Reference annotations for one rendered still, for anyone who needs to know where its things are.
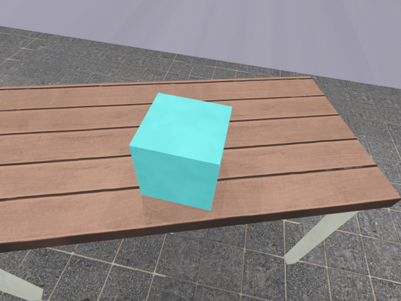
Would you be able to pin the carton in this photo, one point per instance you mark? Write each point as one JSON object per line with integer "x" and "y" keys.
{"x": 178, "y": 148}

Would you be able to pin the table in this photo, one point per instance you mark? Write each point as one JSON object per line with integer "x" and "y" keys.
{"x": 67, "y": 175}

